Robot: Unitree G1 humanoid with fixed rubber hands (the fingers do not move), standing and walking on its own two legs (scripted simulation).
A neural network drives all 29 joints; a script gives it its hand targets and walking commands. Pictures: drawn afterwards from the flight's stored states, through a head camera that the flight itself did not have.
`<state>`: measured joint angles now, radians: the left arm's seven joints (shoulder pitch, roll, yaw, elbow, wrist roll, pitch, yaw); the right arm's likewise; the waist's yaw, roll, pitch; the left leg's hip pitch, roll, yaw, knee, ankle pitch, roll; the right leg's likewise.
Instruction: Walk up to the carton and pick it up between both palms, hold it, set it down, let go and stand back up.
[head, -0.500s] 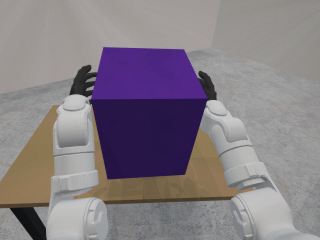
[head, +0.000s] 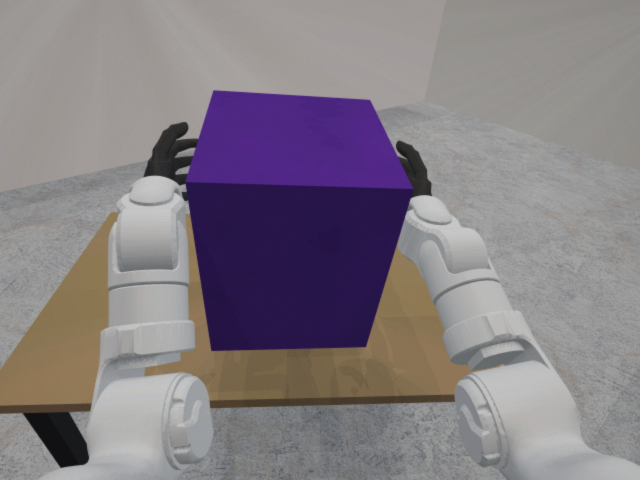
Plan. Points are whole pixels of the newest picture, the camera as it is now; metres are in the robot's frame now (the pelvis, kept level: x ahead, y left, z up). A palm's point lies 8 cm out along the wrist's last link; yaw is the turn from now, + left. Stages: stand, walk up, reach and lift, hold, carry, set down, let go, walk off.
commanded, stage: hold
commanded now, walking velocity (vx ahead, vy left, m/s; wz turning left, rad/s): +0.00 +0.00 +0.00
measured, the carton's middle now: (292, 223) +0.39 +0.01 +0.20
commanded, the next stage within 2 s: none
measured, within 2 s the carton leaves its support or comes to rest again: neither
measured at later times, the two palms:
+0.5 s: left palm (168, 194) +0.37 +0.15 +0.25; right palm (414, 208) +0.37 -0.14 +0.24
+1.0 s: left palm (168, 185) +0.36 +0.15 +0.27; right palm (417, 207) +0.36 -0.14 +0.24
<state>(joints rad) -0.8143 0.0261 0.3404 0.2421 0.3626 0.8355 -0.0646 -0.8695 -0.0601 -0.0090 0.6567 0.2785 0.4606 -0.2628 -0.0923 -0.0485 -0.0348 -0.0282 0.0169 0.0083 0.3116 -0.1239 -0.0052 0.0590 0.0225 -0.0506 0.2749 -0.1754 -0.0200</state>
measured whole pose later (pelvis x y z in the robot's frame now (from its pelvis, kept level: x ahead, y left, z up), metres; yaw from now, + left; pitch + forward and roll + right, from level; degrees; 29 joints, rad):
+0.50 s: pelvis +0.01 +0.00 +0.00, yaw +0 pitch -9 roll -1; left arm -0.75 0.01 0.31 0.15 0.35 0.85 -0.04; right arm -0.82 -0.08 0.03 0.58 0.32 0.47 -0.27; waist -0.10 -0.05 -0.02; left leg -0.02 0.02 0.01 0.32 -0.14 -0.01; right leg 0.08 0.02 -0.05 0.27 -0.18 -0.02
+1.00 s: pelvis +0.00 +0.00 +0.00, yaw +0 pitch -9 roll +0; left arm -0.83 0.02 0.35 0.25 0.37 0.83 -0.06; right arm -0.86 -0.06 -0.02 0.65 0.27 0.47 -0.26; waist -0.09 -0.04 -0.04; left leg -0.04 0.02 0.01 0.31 -0.12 -0.01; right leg 0.05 0.02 -0.05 0.28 -0.18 -0.02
